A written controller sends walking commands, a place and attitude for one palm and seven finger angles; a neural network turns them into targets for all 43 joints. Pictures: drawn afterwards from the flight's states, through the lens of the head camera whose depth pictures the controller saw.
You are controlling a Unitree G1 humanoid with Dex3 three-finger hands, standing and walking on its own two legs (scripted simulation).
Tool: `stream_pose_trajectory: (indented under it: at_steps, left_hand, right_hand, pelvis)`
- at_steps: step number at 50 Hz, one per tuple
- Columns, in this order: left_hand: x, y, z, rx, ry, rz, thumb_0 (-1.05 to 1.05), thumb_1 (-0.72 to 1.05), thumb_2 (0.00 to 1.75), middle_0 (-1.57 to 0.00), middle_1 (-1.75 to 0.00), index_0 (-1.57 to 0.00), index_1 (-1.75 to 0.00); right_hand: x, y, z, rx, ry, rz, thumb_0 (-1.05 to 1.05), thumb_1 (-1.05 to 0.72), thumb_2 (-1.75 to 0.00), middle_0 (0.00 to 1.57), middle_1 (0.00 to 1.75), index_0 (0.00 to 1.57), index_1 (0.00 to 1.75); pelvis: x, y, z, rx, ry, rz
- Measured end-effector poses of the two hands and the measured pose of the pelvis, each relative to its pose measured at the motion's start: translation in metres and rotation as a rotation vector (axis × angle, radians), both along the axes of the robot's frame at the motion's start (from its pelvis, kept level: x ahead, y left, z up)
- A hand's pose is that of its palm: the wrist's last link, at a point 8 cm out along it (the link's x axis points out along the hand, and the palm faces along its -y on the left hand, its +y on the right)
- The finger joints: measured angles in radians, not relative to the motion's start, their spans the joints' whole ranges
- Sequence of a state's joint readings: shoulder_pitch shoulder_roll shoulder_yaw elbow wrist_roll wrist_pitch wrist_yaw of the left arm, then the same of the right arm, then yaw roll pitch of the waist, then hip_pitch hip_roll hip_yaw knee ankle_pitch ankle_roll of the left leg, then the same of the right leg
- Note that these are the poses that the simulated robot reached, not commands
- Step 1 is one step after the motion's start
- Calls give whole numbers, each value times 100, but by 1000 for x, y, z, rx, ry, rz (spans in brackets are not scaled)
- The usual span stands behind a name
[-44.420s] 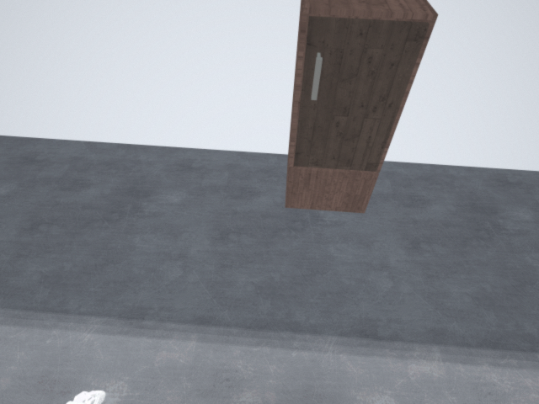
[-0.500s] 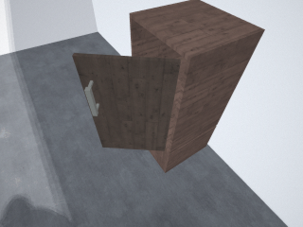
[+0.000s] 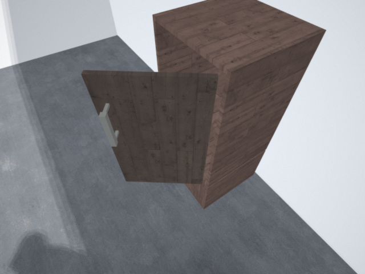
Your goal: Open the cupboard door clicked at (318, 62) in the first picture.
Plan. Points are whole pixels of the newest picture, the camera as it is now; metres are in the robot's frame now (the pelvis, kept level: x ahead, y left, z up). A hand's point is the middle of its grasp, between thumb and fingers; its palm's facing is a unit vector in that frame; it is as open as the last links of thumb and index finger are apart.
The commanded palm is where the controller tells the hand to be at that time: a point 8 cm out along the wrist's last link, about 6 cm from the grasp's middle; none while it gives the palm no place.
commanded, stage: come to a stop and stand still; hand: left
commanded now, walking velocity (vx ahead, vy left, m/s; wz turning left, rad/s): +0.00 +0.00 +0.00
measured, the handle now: (110, 125) +0.52 +0.26 -0.04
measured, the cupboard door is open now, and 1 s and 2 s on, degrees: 54 54 54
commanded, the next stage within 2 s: look again from close up in 0.72 s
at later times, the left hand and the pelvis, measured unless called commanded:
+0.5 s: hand out of the picture -0.02 +0.23 -0.18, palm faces -0.01 -0.98 -0.20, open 7.4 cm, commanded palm none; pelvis -0.02 +0.06 +0.00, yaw -1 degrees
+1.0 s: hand out of the picture -0.04 +0.19 -0.17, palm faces +0.00 -0.99 -0.14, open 7.4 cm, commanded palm none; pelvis -0.02 +0.05 +0.00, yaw -1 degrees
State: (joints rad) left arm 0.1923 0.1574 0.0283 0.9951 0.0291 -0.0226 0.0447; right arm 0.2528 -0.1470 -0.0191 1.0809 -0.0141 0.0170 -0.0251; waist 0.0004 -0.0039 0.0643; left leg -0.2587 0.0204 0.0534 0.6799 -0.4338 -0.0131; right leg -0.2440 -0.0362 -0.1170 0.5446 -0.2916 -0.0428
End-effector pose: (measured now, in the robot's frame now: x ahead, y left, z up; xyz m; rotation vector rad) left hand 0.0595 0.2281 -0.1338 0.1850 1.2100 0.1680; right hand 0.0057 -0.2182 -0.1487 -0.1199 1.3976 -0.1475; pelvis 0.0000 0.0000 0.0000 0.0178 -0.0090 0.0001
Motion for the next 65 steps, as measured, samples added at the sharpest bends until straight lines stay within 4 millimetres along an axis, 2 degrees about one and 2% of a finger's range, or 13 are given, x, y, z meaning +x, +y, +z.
stream_pose_trajectory:
  at_steps: [4,9,17,26,35,42,52,65]
  left_hand:
    - [-12,9,-12,-29,51,8,0,94,89,-21,-30,-20,-30]
    - [-29,16,-13,-45,102,17,0,93,89,-20,-30,-20,-30]
    - [-63,35,-16,-40,157,-19,1,91,89,-21,-30,-20,-30]
    - [-85,53,-11,-37,151,-4,1,91,89,-20,-30,-20,-30]
    - [-105,50,-8,-44,195,6,1,91,89,-20,-30,-20,-30]
    - [-110,35,-9,-67,216,10,1,91,89,-20,-30,-20,-30]
    - [-100,14,-12,-101,196,3,1,91,89,-20,-30,-20,-30]
    - [-95,11,-12,-93,187,7,1,91,89,-20,-30,-20,-30]
  right_hand:
    - [6,2,5,-36,-40,4,1,-93,-90,20,29,20,30]
    - [6,11,13,-48,-34,16,1,-93,-90,20,29,20,30]
    - [10,29,11,-54,-132,3,1,-92,-90,20,29,20,30]
    - [-12,47,12,-34,-113,17,1,-93,-90,20,30,20,30]
    - [-37,58,9,-2,-51,2,1,-91,-90,20,30,20,30]
    - [-48,61,7,15,-11,-14,1,-91,-90,20,30,20,30]
    - [-51,59,7,21,2,-30,0,-91,-90,20,29,20,30]
    - [-51,54,8,21,11,-37,0,-91,-90,20,29,20,30]
  pelvis:
    - [1,9,-3,-17,-13,-11]
    - [4,17,2,-24,-10,-21]
    - [-7,42,-2,-30,-39,-21]
    - [-21,57,1,-20,-38,-20]
    - [-24,58,4,-15,-28,-21]
    - [-23,53,4,-15,-27,-22]
    - [-22,45,5,-16,-32,-28]
    - [-20,38,6,-18,-31,-28]
